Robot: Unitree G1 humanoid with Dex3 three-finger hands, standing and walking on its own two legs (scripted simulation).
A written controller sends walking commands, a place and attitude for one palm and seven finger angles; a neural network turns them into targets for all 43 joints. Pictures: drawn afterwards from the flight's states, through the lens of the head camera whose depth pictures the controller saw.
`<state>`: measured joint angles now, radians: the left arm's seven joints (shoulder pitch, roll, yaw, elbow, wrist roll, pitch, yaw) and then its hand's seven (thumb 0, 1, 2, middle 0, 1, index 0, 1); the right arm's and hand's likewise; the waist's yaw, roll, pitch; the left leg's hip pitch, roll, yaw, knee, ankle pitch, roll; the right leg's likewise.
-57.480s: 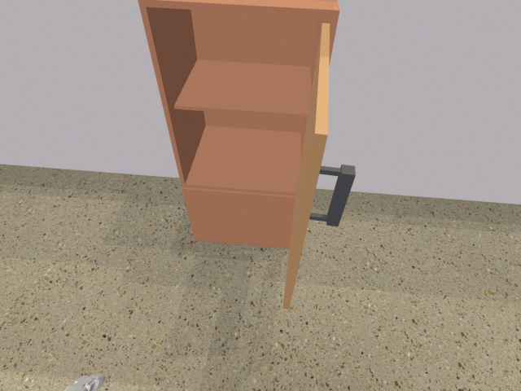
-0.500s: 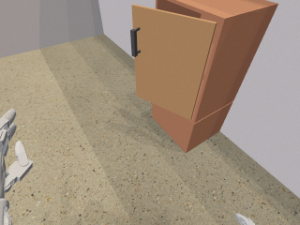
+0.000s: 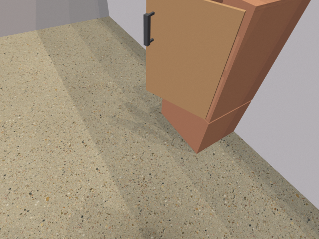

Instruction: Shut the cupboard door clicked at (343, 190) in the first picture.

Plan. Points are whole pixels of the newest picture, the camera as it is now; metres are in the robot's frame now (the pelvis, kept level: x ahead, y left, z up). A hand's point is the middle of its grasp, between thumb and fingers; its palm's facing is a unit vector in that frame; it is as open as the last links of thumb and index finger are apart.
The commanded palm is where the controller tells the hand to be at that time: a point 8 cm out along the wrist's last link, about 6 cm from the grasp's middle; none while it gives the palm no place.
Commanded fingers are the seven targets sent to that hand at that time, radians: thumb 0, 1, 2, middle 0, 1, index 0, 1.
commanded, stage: let the arm hang, fingers relaxed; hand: left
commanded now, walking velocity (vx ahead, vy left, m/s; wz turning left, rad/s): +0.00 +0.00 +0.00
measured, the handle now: (149, 29) +0.98 +0.10 +0.05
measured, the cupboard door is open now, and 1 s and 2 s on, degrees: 23 23 23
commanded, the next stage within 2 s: look to check the result in 0.66 s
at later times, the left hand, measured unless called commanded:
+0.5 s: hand out of the picture +0.02 +0.18 -0.17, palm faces -0.01 -0.99 -0.16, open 7.3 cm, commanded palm none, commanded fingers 0.00 0.90 0.90 -0.20 -0.30 -0.20 -0.30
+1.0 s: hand out of the picture +0.00 +0.19 -0.16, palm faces -0.02 -0.98 -0.19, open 7.3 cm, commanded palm none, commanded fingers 0.00 0.90 0.90 -0.20 -0.30 -0.20 -0.30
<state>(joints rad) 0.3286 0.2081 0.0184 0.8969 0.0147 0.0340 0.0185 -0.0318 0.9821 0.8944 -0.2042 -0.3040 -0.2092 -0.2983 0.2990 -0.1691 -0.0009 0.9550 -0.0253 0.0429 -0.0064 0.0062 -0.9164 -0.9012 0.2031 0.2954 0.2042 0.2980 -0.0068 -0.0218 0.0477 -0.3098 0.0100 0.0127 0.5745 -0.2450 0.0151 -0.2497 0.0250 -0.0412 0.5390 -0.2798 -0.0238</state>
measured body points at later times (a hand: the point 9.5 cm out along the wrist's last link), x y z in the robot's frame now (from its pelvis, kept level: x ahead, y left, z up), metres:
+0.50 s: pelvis +0.01 +0.02 +0.01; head +0.01 +0.02 +0.46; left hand +0.02 +0.23 -0.15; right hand +0.00 -0.20 -0.15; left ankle +0.03 +0.11 -0.73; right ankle +0.01 -0.11 -0.73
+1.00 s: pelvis +0.02 +0.01 +0.01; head +0.02 +0.01 +0.46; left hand +0.00 +0.24 -0.15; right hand -0.02 -0.21 -0.15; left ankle +0.03 +0.11 -0.73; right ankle +0.01 -0.11 -0.73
